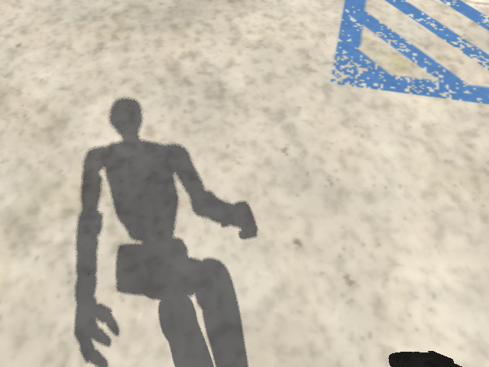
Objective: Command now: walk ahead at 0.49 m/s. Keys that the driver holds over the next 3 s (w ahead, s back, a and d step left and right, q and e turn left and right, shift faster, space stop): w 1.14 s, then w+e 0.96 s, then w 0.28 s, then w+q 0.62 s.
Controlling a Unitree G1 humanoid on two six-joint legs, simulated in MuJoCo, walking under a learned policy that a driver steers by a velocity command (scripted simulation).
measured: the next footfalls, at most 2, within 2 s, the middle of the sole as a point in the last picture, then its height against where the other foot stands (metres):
left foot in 0.04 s outside the picture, level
right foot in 0.58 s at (320, 345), level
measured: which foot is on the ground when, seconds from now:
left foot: up 0.00-0.02, down 0.04-0.60, up 0.62-1.00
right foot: down 0.00-0.04, up 0.06-0.56, down 0.58-1.00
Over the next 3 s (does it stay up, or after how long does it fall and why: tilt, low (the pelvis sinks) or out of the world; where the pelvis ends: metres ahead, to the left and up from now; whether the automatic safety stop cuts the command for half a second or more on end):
stays up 1.51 -0.32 0.02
